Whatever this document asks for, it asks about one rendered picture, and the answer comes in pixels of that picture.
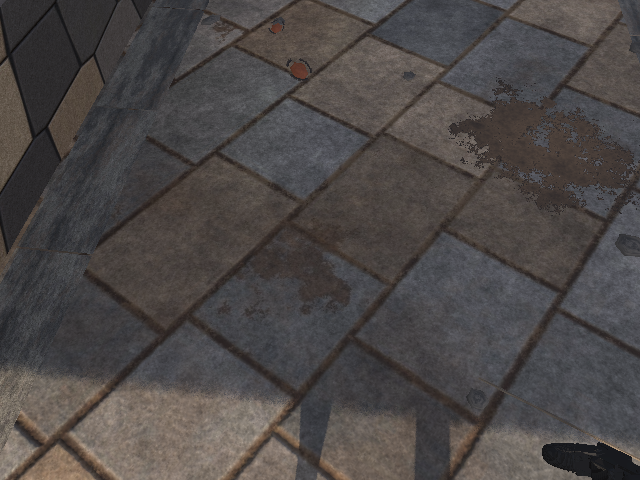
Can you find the right robot hand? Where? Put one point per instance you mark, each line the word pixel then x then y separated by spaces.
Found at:
pixel 600 462

